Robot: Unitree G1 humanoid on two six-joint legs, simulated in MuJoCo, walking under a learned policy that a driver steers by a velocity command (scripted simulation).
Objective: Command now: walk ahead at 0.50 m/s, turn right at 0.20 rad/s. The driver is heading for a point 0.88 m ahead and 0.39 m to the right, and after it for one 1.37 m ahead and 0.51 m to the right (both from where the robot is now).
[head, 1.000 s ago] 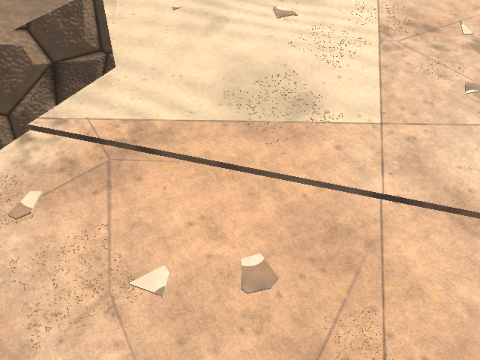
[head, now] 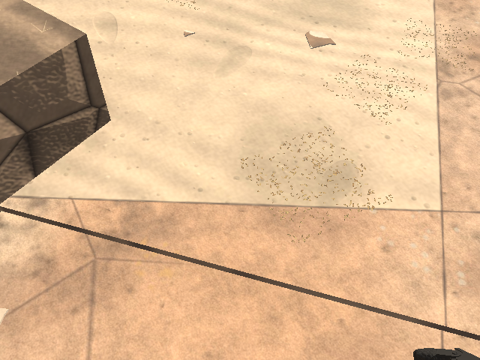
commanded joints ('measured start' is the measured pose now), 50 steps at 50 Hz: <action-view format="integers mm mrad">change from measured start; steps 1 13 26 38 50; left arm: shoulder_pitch -89 -262 32 -44 -105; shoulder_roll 129 16 183 144 133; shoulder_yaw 27 17 91 74 48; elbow -113 -183 -219 -238 -306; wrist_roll -17 11 12 3 8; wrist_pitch -37 8 -1 12 17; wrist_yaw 0 -23 -24 23 11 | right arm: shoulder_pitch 197 163 88 -95 196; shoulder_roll -127 -166 -169 -77 -146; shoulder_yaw -43 -62 -43 -20 -70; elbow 11 91 -4 -68 -26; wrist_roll -3 -9 46 -7 -1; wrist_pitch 1 -21 -46 -2 3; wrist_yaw -12 -36 -17 -24 -46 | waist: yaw -117 -99 83 12 -135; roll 75 50 -93 -57 120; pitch -119 33 -270 -29 -147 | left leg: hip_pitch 492 335 -403 -161 520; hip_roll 316 228 22 41 342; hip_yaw -392 75 -149 -94 -557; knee -288 -447 836 124 -254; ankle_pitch -28 230 -354 144 -344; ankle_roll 172 116 -39 -138 145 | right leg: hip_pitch -493 -408 560 8 -552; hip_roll -103 -128 -322 -107 -57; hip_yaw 50 -24 634 213 74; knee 217 -291 -727 -772 231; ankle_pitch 86 559 151 465 32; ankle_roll -6 34 -339 -201 20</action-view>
